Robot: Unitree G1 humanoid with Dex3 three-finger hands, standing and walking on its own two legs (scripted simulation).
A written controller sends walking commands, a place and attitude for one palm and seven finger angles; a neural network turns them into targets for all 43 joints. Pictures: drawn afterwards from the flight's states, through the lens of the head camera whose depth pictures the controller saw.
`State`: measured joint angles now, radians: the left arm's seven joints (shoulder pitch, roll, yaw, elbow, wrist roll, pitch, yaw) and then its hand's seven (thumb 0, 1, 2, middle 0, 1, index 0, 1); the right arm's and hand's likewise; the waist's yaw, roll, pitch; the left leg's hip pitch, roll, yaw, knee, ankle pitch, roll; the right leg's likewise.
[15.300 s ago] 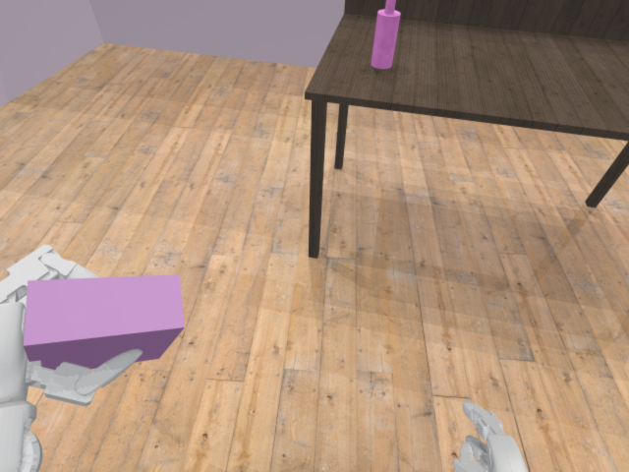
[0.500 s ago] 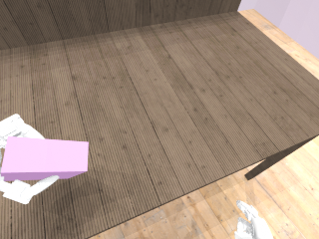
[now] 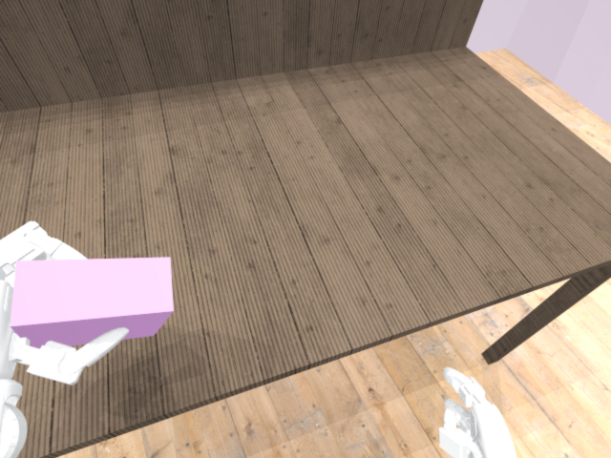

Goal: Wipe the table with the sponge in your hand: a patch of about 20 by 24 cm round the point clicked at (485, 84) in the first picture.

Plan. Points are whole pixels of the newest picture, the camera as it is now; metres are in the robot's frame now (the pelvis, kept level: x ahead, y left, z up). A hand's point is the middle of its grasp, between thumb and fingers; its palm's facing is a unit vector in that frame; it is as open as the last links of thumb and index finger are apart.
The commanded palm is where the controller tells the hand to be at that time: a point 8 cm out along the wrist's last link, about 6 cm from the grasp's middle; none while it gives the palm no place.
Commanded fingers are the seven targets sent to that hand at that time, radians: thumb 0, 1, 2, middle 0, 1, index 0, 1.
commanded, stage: come to a stop and stand still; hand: left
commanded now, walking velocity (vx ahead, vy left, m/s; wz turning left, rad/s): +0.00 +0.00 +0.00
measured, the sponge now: (120, 303) +0.23 +0.22 +0.13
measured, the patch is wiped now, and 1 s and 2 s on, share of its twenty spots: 0.00 0.00 0.00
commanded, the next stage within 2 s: look again from close up in 1.12 s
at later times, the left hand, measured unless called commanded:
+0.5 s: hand (35, 258) +0.24 +0.27 +0.19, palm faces +0.42 -0.82 -0.38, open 9.4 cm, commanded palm +0.17 +0.28 +0.18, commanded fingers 0.00 0.10 1.30 -1.20 -1.60 -1.20 -1.60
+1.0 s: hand (46, 242) +0.27 +0.29 +0.17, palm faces +0.31 -0.86 -0.41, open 9.4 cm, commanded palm +0.22 +0.33 +0.18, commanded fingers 0.00 0.10 1.30 -1.20 -1.60 -1.20 -1.60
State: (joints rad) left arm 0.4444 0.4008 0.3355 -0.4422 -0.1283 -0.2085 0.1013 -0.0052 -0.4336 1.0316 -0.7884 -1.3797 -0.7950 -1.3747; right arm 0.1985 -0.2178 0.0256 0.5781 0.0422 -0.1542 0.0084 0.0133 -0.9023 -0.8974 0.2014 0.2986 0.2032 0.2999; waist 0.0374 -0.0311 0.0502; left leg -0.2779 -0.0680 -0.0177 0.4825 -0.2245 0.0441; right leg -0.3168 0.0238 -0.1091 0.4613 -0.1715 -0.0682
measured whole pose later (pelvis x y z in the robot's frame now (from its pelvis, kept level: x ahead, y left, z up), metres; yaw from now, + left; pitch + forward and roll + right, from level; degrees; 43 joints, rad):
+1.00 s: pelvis +0.04 +0.06 +0.00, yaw -3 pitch +0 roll -1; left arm 0.44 0.41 0.39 -0.51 -0.04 -0.25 0.07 0.00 -0.44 1.03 -0.79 -1.38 -0.80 -1.38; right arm 0.20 -0.18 0.01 0.55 0.01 -0.14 0.00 0.01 -0.90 -0.90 0.20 0.30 0.21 0.31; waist 0.03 -0.05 0.06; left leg -0.17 -0.11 0.06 0.46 -0.29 0.10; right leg -0.25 -0.02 -0.05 0.49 -0.24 0.00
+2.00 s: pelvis +0.03 +0.02 +0.00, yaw -3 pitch +0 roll -1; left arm 0.44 0.36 0.33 -0.46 -0.04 -0.18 0.10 -0.01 -0.44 1.04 -0.79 -1.38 -0.80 -1.38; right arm 0.22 -0.21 0.03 0.58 0.01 -0.12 -0.04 0.02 -0.90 -0.90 0.20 0.30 0.20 0.30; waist 0.01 -0.02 0.05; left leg -0.19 -0.05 0.04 0.44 -0.26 0.07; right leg -0.22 0.04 -0.08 0.38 -0.16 -0.05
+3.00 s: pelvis +0.02 +0.05 +0.00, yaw -3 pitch -1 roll -1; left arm 0.41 0.37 0.34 -0.46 -0.04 -0.24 0.09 -0.01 -0.44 1.04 -0.79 -1.38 -0.80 -1.38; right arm 0.18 -0.18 0.03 0.55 0.01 -0.14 -0.02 0.01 -0.90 -0.90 0.20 0.30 0.20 0.30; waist 0.03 -0.04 0.06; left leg -0.19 -0.08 0.04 0.46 -0.26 0.09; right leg -0.23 0.00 -0.07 0.43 -0.18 -0.01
